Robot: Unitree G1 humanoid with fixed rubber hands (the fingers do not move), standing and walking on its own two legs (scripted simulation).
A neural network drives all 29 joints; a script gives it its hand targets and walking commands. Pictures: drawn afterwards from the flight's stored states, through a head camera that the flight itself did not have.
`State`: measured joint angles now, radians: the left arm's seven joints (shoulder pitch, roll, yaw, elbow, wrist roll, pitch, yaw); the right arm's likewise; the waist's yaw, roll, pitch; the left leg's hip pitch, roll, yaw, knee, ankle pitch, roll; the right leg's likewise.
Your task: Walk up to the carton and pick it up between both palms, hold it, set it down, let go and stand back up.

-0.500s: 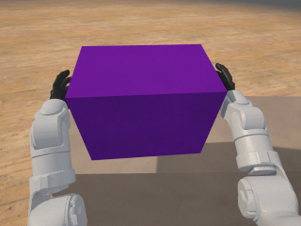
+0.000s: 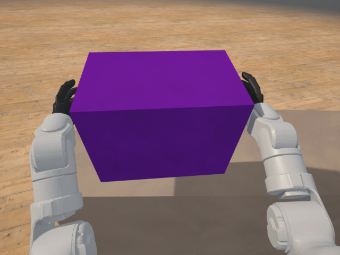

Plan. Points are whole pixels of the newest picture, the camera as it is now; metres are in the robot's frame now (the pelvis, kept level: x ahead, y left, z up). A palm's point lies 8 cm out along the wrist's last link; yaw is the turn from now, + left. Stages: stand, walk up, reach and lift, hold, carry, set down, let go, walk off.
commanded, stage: hold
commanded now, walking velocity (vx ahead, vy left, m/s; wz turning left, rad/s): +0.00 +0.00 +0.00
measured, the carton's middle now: (161, 117) +0.39 +0.00 +0.18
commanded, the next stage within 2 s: set down in 0.72 s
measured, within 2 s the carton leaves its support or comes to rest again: neither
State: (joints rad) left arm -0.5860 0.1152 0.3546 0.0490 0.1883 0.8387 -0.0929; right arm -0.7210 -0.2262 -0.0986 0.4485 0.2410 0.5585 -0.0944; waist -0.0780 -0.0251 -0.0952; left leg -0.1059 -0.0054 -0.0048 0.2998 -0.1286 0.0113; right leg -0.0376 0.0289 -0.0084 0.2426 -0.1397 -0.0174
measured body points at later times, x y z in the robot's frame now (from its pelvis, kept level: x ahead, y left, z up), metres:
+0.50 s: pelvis -0.01 +0.00 +0.00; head -0.07 +0.03 +0.44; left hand +0.35 +0.21 +0.21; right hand +0.36 -0.20 +0.23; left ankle +0.03 +0.11 -0.75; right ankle +0.00 -0.11 -0.75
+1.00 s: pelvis +0.00 +0.00 +0.00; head -0.07 +0.03 +0.44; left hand +0.37 +0.22 +0.22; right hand +0.38 -0.19 +0.25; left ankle +0.03 +0.11 -0.75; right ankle +0.00 -0.11 -0.75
